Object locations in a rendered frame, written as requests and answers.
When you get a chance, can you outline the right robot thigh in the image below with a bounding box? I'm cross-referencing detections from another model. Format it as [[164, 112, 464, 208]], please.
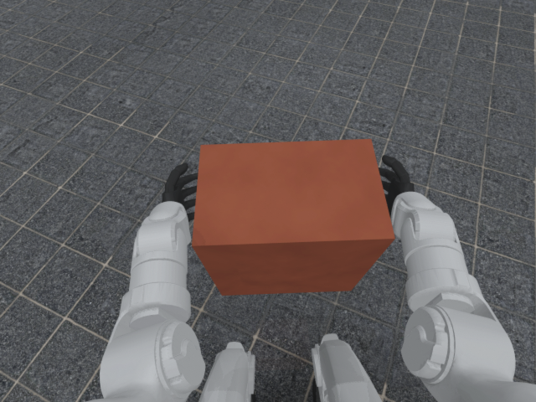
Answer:
[[312, 339, 382, 402]]

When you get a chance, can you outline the left robot thigh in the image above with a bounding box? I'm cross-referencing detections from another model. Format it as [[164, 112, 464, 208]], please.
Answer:
[[198, 348, 255, 402]]

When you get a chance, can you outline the robot left hand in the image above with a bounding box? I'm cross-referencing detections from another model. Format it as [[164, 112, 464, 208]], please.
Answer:
[[162, 163, 198, 222]]

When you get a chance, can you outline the left robot upper arm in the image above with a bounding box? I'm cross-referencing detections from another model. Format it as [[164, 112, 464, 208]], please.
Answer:
[[86, 319, 205, 402]]

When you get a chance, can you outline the robot right hand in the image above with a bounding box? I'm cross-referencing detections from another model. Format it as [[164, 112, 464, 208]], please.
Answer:
[[379, 155, 415, 218]]

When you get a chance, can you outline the right robot upper arm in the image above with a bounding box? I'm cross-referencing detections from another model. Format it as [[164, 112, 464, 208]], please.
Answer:
[[401, 305, 536, 402]]

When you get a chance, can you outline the robot thigh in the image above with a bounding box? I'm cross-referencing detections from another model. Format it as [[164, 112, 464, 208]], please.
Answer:
[[312, 339, 382, 402], [198, 348, 255, 402]]

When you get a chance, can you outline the robot right forearm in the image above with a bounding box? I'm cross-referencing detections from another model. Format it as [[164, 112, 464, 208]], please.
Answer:
[[391, 192, 516, 376]]

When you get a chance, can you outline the robot left forearm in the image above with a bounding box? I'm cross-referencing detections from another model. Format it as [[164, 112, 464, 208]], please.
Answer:
[[100, 201, 191, 397]]

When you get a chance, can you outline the carton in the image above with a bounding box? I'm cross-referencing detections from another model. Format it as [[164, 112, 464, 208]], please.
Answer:
[[192, 139, 395, 296]]

